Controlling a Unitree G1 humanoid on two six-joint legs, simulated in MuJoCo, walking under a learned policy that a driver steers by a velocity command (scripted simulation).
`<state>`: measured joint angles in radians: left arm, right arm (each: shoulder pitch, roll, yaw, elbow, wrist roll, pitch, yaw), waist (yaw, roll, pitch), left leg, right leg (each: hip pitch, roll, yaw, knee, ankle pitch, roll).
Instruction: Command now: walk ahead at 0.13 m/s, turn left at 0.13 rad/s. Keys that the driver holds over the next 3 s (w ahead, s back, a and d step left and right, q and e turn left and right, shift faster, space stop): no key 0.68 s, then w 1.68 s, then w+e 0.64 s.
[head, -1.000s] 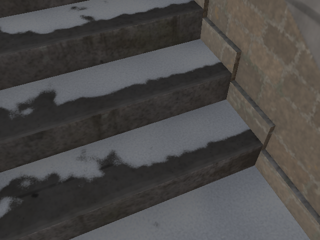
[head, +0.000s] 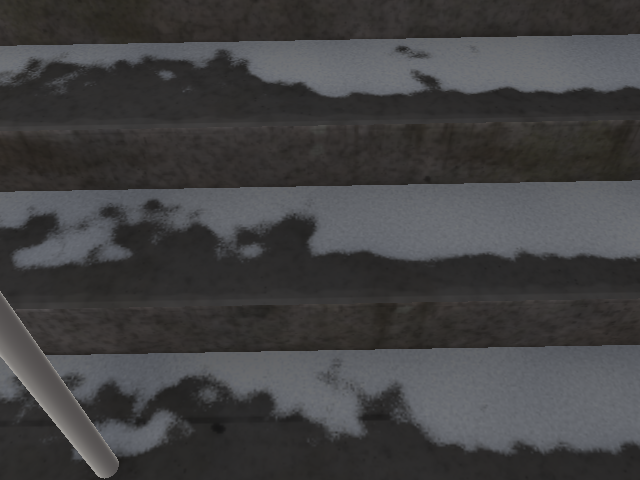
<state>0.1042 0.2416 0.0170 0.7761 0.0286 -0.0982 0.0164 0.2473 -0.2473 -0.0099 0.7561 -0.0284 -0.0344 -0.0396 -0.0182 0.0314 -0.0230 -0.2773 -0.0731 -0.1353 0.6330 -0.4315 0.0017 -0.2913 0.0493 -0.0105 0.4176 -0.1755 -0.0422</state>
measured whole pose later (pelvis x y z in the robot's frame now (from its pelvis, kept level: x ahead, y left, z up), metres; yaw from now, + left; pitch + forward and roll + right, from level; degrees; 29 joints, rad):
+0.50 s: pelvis +0.05 +0.02 -0.01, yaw +1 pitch +0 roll +0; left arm 0.18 0.23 0.02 0.86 0.01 -0.03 0.02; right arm 0.19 -0.22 0.00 0.88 -0.02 -0.02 -0.04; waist 0.01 -0.01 0.03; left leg -0.22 0.00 -0.08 0.54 -0.32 -0.02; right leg -0.19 0.01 -0.01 0.52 -0.32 0.00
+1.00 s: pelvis +0.09 +0.03 -0.01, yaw +1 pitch +0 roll -1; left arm 0.33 0.23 0.05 1.00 -0.03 -0.07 0.01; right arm 0.25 -0.21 -0.01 1.02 0.01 -0.09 -0.02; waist 0.01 -0.02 0.00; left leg -0.22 -0.01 -0.01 0.66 -0.40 0.04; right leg -0.15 -0.01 0.01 0.56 -0.42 0.00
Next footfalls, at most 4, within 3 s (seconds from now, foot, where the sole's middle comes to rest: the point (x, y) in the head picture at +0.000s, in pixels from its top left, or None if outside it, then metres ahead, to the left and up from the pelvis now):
0.18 left None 0.07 0.15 -0.78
1.52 right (396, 439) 0.52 -0.11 -0.61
2.12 left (302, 245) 0.85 0.06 -0.45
2.66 right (392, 88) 1.14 -0.14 -0.28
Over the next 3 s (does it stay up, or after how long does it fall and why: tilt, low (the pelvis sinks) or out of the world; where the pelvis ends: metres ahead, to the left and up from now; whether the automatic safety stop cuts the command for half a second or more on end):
stays up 1.15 -0.09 0.49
